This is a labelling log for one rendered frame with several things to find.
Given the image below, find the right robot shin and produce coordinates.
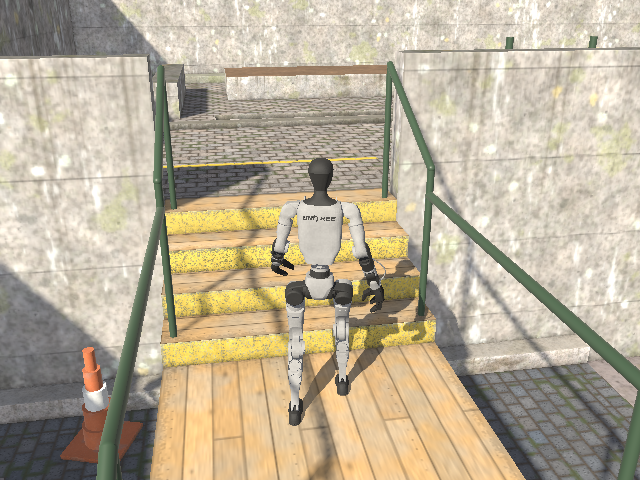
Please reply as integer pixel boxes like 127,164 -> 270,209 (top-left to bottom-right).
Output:
335,323 -> 349,382

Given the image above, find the robot right forearm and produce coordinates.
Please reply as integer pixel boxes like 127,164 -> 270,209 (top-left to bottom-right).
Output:
359,243 -> 381,290

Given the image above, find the left robot upper arm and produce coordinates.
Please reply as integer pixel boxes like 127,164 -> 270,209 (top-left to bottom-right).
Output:
274,200 -> 300,254

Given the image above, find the right robot hand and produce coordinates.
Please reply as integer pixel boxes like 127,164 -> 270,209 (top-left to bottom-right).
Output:
362,285 -> 385,313

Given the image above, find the robot left forearm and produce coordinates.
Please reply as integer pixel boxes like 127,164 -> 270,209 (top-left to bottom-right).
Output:
271,238 -> 285,266

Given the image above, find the left robot thigh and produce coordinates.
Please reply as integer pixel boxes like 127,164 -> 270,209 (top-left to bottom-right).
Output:
285,280 -> 306,358

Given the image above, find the left robot hand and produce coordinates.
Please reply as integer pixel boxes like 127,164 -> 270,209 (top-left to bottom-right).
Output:
271,259 -> 294,276

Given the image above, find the right robot upper arm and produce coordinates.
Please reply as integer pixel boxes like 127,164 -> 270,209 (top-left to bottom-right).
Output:
341,202 -> 368,259

